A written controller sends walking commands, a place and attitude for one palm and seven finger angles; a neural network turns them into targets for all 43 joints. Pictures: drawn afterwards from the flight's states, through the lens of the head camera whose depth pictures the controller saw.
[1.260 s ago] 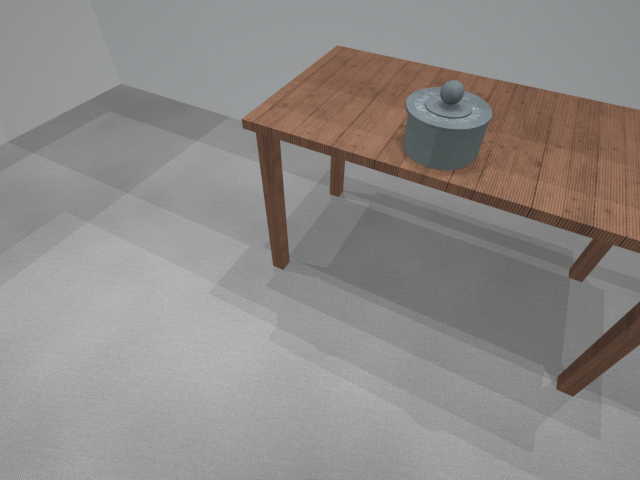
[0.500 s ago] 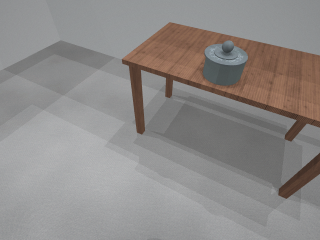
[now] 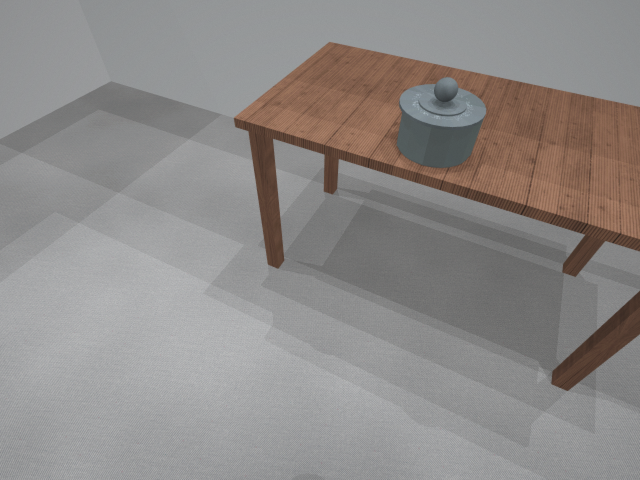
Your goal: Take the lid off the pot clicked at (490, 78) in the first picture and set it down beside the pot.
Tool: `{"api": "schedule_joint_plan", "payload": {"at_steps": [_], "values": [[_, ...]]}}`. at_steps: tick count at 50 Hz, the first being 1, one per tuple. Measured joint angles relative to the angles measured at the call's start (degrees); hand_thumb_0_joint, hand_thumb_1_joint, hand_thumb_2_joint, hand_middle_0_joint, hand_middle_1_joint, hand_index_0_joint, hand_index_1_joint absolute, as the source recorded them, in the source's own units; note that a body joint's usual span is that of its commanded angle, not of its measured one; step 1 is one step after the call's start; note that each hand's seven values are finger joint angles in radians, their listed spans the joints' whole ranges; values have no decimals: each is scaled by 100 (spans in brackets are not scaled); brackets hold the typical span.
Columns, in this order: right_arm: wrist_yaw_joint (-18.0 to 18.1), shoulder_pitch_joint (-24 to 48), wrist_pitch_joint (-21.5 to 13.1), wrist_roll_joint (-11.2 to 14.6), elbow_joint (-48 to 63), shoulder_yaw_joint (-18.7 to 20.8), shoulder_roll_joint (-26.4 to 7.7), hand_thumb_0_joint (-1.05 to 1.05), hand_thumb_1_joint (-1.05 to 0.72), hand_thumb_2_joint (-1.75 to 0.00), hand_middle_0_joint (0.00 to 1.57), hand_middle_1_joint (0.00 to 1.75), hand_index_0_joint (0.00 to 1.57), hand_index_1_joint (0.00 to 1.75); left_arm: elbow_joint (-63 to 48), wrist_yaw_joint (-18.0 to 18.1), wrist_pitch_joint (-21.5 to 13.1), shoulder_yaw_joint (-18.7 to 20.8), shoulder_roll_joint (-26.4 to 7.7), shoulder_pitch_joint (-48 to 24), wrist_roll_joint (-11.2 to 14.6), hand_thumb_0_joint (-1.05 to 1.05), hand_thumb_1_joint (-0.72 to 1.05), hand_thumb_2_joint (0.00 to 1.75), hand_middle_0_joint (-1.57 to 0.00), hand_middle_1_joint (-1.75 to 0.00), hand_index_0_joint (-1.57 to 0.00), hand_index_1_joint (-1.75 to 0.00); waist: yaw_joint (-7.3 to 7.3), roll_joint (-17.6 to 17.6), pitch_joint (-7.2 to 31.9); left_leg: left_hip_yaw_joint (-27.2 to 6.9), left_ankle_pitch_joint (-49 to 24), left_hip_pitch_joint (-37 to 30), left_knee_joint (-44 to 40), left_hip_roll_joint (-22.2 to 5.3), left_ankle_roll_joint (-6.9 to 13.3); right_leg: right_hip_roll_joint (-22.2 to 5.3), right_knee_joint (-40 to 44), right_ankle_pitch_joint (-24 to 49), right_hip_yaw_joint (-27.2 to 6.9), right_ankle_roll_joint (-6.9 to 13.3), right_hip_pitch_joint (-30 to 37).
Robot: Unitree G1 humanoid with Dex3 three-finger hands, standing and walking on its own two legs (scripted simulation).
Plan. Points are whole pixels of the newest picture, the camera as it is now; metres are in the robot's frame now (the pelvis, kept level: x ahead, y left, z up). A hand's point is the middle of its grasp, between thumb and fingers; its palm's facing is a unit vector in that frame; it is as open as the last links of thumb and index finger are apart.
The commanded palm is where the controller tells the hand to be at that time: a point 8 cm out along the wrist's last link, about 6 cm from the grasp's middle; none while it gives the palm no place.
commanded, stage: turn to face it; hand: left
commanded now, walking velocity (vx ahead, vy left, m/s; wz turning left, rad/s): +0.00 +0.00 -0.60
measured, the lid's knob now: (446, 89) +0.93 -0.23 +0.05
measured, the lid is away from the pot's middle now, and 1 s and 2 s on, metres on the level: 0.00 0.00 0.00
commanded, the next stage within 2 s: take the last steps up to it in 0.86 s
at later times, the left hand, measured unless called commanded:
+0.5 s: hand out of the picture +0.03 +0.14 -0.15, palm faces -0.18 -0.94 -0.29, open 7.4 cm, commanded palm none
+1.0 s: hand out of the picture +0.13 +0.17 -0.18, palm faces -0.36 -0.90 -0.24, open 7.4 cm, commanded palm none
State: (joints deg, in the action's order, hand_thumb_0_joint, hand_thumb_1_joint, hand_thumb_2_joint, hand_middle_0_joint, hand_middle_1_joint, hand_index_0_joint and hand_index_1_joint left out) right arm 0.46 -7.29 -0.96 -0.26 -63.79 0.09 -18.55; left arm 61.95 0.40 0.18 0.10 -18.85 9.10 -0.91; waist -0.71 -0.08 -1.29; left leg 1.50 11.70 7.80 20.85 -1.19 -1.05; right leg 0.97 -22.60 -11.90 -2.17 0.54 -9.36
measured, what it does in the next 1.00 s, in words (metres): steps on the spot, turning right: left foot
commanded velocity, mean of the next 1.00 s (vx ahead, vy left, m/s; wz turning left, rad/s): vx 0.02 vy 0.01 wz -0.40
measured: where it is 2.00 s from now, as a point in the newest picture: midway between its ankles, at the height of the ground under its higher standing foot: outside the picture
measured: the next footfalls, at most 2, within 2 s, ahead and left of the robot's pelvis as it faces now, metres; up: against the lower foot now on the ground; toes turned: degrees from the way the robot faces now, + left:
left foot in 1.00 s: +0.08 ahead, +0.09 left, +0.00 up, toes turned -29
right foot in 1.42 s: +0.08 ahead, -0.17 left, +0.00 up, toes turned -35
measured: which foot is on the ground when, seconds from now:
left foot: down 0.00-0.28, up 0.30-0.98, down 1.00-1.00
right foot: down 0.00-1.00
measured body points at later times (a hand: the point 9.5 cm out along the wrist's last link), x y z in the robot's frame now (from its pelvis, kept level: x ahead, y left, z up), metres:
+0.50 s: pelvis -0.03 -0.05 +0.00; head +0.00 -0.10 +0.44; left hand +0.04 +0.19 -0.13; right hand -0.01 -0.31 -0.17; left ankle -0.01 +0.13 -0.65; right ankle -0.01 -0.10 -0.75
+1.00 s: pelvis +0.00 +0.00 -0.01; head +0.01 +0.01 +0.44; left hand +0.15 +0.22 -0.16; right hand -0.05 -0.26 -0.14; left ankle +0.04 +0.11 -0.75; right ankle -0.01 -0.10 -0.74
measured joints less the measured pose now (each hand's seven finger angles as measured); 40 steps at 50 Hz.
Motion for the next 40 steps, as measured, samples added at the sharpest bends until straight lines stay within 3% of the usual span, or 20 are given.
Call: {"api": "schedule_joint_plan", "payload": {"at_steps": [8, 12, 14, 15, 18, 22, 30, 40], "values": [[58, -134, 133, -11, 486, 106, 370, 1, -91, -89, 20, 30, 20, 30, -341, -37, 261, 99, 236, 263, -21, 1, 91, 90, -20, -29, -20, -30, -26, 122, -147, 474, 347, 281, 640, -109, -33, 121, -1046, -329, -369, 6, -666], [30, -217, 182, -31, 643, 168, 500, 1, -91, -89, 20, 30, 20, 30, -541, -91, 344, 177, 408, 406, -32, 1, 91, 90, -20, -29, -20, -30, -96, 117, -314, 814, 544, 322, 982, -223, -100, -36, -2121, -1124, 40, -100, -1068], [18, -267, 229, -38, 694, 204, 489, 1, -91, -89, 20, 30, 20, 30, -651, -125, 303, 199, 514, 527, -44, 1, 91, 90, -20, -29, -20, -30, -130, -14, -337, 913, 740, 453, 1361, -388, -197, -81, -1869, -850, 214, -75, -956], [18, -271, 273, -31, 702, 235, 471, 1, -91, -89, 20, 30, 20, 30, -680, -118, 247, 207, 576, 568, -68, 1, 91, 90, -20, -29, -20, -30, -127, -131, -350, 836, 986, 646, 1797, -491, -206, 16, -1872, -776, 265, 75, -986], [28, -278, 419, -11, 698, 295, 479, 1, -91, -89, 20, 30, 20, 30, -748, -40, 175, 199, 713, 662, -53, 1, 91, 90, -20, -29, -20, -30, -107, -223, -366, 228, 1552, 1374, 3382, -288, -174, 150, -1728, -753, 297, 448, -983], [16, -210, 408, -25, 727, 316, 499, 1, -91, -89, 20, 30, 20, 30, -774, 10, 144, 218, 821, 808, -10, 1, 91, 90, -20, -29, -20, -30, -165, -130, -350, -36, 979, 1913, 4274, -144, -221, 270, -935, -251, 61, 542, -780], [88, -176, 408, -42, 855, 389, 389, 1, -91, -89, 20, 30, 20, 30, -764, 26, 123, 263, 926, 955, 5, 1, 91, 90, -21, -29, -20, -30, -131, -165, -109, -405, 389, 2089, 4205, -145, -330, 530, -72, 312, -355, 557, -548], [103, -328, 399, -48, 908, 344, 384, 1, -91, -89, 20, 30, 20, 30, -844, 51, 107, 305, 852, 888, -48, 1, 91, 90, -20, -29, -20, -30, -148, -110, 186, -433, 696, 1733, 3313, -21, -245, 758, 172, 493, -781, 503, -517]]}}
